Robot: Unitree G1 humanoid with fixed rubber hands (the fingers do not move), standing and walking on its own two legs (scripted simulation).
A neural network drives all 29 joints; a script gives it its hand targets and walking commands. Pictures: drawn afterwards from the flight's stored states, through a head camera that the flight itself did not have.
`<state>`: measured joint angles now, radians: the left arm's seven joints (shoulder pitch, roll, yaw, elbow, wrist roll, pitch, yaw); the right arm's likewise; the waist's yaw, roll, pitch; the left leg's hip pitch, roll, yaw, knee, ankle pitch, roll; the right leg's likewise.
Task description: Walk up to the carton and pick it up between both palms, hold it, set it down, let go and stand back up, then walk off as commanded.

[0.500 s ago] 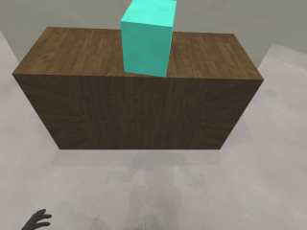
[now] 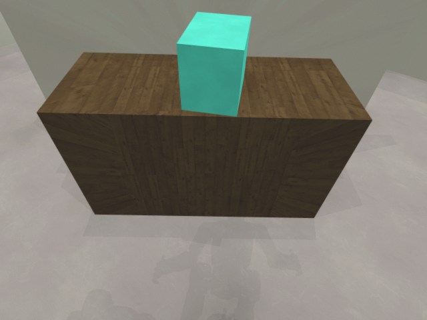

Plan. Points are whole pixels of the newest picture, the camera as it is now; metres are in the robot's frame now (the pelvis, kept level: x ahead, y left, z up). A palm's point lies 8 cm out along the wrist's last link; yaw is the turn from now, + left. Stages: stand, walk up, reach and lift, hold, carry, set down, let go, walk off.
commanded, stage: walk off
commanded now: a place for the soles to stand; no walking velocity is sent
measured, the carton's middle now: (216, 63) +0.97 +0.07 +0.03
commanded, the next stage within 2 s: stand in 0.58 s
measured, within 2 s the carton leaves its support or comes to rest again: neither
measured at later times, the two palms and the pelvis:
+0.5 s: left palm out of the picture +0.03 +0.35 -0.10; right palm out of the picture +0.08 -0.30 -0.09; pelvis -0.01 +0.02 +0.00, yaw +1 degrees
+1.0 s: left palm out of the picture +0.08 +0.37 -0.08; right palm out of the picture +0.10 -0.25 -0.09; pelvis -0.02 +0.05 +0.01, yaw +0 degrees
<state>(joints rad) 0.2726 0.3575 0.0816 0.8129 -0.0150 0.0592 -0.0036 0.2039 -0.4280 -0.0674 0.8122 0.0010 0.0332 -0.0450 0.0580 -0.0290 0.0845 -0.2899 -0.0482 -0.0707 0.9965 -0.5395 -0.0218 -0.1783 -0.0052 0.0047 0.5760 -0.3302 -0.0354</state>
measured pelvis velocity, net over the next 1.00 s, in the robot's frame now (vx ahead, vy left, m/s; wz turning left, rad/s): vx -0.02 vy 0.05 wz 0.00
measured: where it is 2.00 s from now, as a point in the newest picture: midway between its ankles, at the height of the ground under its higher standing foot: outside the picture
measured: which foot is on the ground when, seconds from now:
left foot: up 0.00-0.14, down 0.16-1.00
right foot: down 0.00-0.18, up 0.20-0.42, down 0.44-1.00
